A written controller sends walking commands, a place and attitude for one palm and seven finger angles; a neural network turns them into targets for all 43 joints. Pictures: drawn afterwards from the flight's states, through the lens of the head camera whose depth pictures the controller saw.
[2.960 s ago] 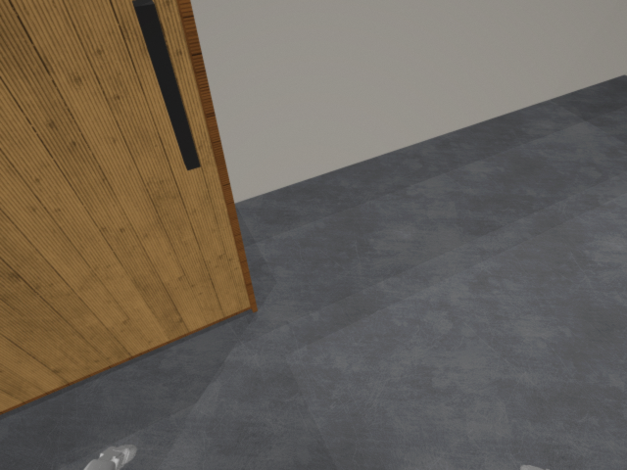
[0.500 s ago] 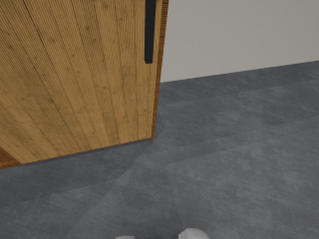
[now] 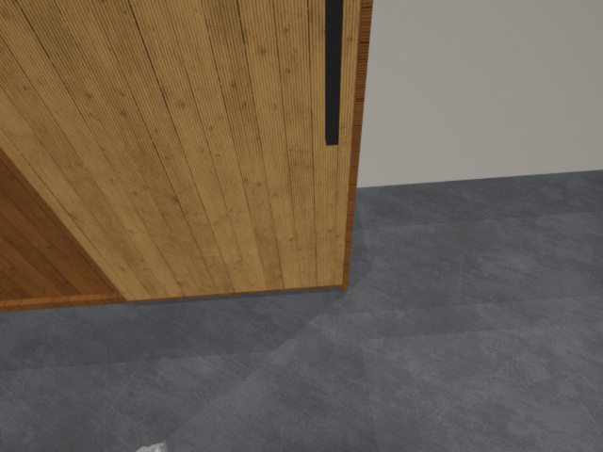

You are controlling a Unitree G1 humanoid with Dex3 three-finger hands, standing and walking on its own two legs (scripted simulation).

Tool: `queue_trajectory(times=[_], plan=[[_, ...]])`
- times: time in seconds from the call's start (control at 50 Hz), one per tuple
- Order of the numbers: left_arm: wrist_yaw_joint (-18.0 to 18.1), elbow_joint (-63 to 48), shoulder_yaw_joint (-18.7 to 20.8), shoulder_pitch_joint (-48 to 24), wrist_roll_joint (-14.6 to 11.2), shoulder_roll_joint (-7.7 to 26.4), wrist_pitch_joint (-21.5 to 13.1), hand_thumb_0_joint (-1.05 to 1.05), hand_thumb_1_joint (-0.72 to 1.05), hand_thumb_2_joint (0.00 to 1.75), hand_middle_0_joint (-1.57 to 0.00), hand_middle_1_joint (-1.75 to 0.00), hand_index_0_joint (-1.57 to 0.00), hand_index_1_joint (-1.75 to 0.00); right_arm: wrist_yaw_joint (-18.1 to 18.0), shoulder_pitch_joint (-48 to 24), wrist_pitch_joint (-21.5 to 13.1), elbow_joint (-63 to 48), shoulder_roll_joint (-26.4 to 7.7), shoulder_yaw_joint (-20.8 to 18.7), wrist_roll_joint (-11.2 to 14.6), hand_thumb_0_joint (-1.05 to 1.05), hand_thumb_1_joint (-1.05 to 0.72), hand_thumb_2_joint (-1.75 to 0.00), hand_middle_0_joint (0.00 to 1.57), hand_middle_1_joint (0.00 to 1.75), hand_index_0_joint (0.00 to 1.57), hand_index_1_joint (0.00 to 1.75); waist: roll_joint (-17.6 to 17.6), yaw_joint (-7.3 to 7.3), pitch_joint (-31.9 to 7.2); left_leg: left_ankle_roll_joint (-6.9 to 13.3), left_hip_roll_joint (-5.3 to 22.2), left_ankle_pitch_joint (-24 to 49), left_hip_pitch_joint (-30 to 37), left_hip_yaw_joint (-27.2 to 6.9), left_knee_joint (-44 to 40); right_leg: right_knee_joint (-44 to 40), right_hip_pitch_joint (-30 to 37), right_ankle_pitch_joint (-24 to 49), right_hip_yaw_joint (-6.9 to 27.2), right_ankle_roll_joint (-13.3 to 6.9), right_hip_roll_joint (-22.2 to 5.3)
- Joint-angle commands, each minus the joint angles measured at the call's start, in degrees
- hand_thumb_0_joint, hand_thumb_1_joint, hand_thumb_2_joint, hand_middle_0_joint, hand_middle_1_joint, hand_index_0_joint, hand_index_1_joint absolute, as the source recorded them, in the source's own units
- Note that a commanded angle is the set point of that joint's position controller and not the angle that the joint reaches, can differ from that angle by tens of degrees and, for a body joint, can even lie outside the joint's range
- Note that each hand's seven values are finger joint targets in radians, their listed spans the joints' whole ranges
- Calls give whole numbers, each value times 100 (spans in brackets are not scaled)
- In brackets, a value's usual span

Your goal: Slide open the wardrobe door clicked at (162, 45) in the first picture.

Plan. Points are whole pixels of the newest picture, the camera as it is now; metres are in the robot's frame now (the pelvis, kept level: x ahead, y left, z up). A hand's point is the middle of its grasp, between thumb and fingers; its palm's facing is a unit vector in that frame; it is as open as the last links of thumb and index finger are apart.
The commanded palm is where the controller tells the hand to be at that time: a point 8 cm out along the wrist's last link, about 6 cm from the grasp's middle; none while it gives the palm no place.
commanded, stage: take the last steps up to it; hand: right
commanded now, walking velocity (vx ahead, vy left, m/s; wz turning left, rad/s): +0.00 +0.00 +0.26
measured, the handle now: (331, 72) +0.76 -0.03 +0.13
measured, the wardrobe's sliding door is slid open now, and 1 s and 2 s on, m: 0.00 0.00 0.00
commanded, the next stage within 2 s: come to a stop and stand still in 0.94 s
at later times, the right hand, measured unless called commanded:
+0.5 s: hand out of the picture +0.14 -0.15 -0.16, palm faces -0.22 +0.97 -0.13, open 7.4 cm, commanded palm none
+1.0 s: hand out of the picture +0.13 -0.12 -0.19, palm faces -0.02 +0.99 -0.16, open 7.3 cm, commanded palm none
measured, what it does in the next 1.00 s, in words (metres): walks ahead: left foot, then right foot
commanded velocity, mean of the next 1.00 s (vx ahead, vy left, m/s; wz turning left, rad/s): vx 0.25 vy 0.03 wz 0.04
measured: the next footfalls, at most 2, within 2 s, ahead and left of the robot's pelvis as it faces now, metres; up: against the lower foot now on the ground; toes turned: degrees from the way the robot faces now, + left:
left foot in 0.58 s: +0.08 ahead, +0.16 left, +0.00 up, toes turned +14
right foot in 1.00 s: +0.35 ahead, -0.03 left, +0.00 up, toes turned -2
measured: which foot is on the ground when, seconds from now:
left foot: up 0.00-0.56, down 0.58-1.00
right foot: down 0.00-0.60, up 0.62-0.98, down 1.00-1.00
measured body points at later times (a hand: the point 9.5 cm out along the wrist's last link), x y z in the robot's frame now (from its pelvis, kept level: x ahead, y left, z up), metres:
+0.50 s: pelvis +0.03 +0.00 +0.01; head +0.05 -0.01 +0.46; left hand -0.13 +0.20 -0.12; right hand +0.16 -0.20 -0.14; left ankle +0.02 +0.15 -0.70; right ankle -0.01 -0.10 -0.73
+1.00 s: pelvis +0.20 +0.04 -0.01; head +0.23 +0.03 +0.44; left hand +0.28 +0.29 -0.15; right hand +0.14 -0.18 -0.17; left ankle +0.04 +0.15 -0.73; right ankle +0.31 -0.03 -0.73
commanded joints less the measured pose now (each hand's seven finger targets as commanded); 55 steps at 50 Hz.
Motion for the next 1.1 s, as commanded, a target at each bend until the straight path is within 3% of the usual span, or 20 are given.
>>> queue_trajectory(times=[0.0,0.02,0.08,0.18,0.32,0.44,0.52,0.54,0.56,0.58,0.6,0.64,0.72,0.88,0.94,0.96,0.98,1.0,1.02,1.08], plan=[[105,-389,157,161,126,1068,-56,0,90,90,-20,-30,-20,-30,-6,-64,-43,-419,-619,-203,-98,0,-90,-90,20,30,20,30,-1343,83,339,-233,376,-1231,-1077,307,2554,-1862,-117,668,1894,-801,-2125],[125,-423,102,-43,123,943,-63,0,90,90,-20,-30,-20,-30,36,58,-26,-335,-618,-231,-104,0,-90,-90,20,30,20,30,-1184,-76,378,-243,414,-1041,-1045,406,3015,-1787,-281,794,1582,-808,-1928],[113,-329,76,149,146,888,-122,0,90,90,-20,-30,-20,-30,102,292,-27,-158,-363,-154,-76,0,-90,-90,20,30,20,30,-960,-77,76,-301,500,-555,-1129,668,3371,-1628,271,1033,728,-658,-1412],[108,87,138,1132,142,856,-227,0,90,90,-20,-30,-20,-30,199,-215,-72,-218,-306,-83,-100,0,-90,-90,20,30,20,30,-1007,335,292,-295,774,-337,-1788,804,2985,-2047,981,-500,1118,-722,-1685],[82,585,181,1848,185,821,-301,0,90,90,-20,-30,-20,-30,267,-829,-166,-202,-74,33,-96,0,-90,-90,20,30,20,30,-905,599,475,-193,1087,-551,-1532,1153,1646,-2175,1228,-363,1062,-850,-1932],[34,877,177,1951,228,792,-273,0,90,90,-20,-30,-20,-30,260,-993,-259,-97,144,93,-62,0,-90,-90,20,30,20,30,-1178,554,397,-75,981,-651,-606,1556,551,-2002,877,-102,725,-771,-1810],[10,1043,136,1937,180,625,-257,0,90,90,-20,-30,-20,-30,195,-353,-369,271,119,42,-39,0,-90,-90,20,30,20,30,-901,175,156,25,754,131,1092,1809,-789,-1167,222,290,309,-449,-1440],[-18,1036,110,1880,139,491,-283,0,90,90,-20,-30,-20,-30,150,124,-430,468,-70,-12,-44,0,-90,-90,20,30,20,30,-584,-59,-78,174,1068,240,2152,1475,-1003,-535,-396,332,-3,-274,-1267],[-64,942,37,1819,76,211,-321,0,90,90,-20,-30,-20,-30,84,803,-507,704,-512,-96,-68,0,-90,-90,20,30,20,30,403,-335,-413,543,2154,-437,3403,328,-1306,765,-1553,-261,-659,-42,-809],[-66,658,1,1343,99,149,-312,0,90,90,-20,-30,-20,-30,35,1438,-518,870,-993,-196,-15,0,-90,-90,20,30,20,30,1281,-566,-344,1016,3151,-562,3530,-1218,-1836,2211,-2606,-1849,-778,96,-371],[-79,567,84,1038,148,355,-290,0,90,90,-20,-30,-20,-30,-1,1447,-499,893,-904,-168,26,0,-90,-90,20,30,20,30,635,-571,-36,1171,3211,-722,2970,-1114,-2036,2933,-2806,-1610,-293,39,-553],[-128,662,134,1010,150,227,-235,0,90,90,-20,-30,-20,-30,-43,852,-559,827,-400,-81,13,0,-90,-90,20,30,20,30,601,-254,527,999,2806,-800,2128,-545,-2229,3290,-2661,-800,-208,49,-848],[-185,751,172,1243,190,-176,-120,0,90,90,-20,-30,-20,-30,-73,692,-706,713,269,76,-54,0,-90,-90,20,30,20,30,119,201,807,766,2232,1332,1248,886,-2186,3004,-2120,9,-374,229,-844],[-318,231,97,64,131,-49,-176,0,90,90,-20,-30,-20,-30,-109,932,-738,892,-166,108,-67,0,-90,-90,20,30,20,30,651,103,743,673,2043,3242,1539,1291,-1654,1154,-1550,479,-722,111,-609],[-231,390,117,707,145,173,-250,0,90,90,-20,-30,-20,-30,-127,913,-714,923,-320,69,-47,0,-90,-90,20,30,20,30,336,468,269,503,1936,4154,1494,1441,-451,349,-137,772,-826,-71,-251],[-191,593,168,1365,176,413,-275,0,90,90,-20,-30,-20,-30,-122,931,-689,922,-311,70,-12,0,-90,-90,20,30,20,30,15,736,-178,353,1754,3638,1192,1550,543,-99,911,1375,-755,-103,-304],[-119,673,279,1939,239,993,-314,0,90,90,-20,-30,-20,-30,-87,1181,-662,869,-110,80,59,0,-90,-90,20,30,20,30,-1130,871,-917,72,1120,1580,255,1875,1911,-211,2168,2566,465,-473,-1420],[-66,723,336,2197,169,1443,-303,0,90,90,-20,-30,-20,-30,-46,1448,-647,781,123,141,112,0,-90,-90,20,30,20,30,-2266,772,-1469,-29,539,-1994,-737,1715,3668,-725,2876,3747,2116,-1141,-2736],[-42,631,279,1863,66,1400,-228,0,90,90,-20,-30,-20,-30,-84,1156,-598,686,-101,110,63,0,-90,-90,20,30,20,30,-1583,699,-1166,98,773,-2115,-704,1200,4233,-966,2146,3252,1944,-1323,-2774],[84,358,0,507,100,545,-295,0,90,90,-20,-30,-20,-30,-107,889,-413,896,282,145,28,0,-90,-90,20,30,20,30,-613,181,173,-168,1275,-1034,-435,861,3587,-1255,184,4178,668,-853,-2162]])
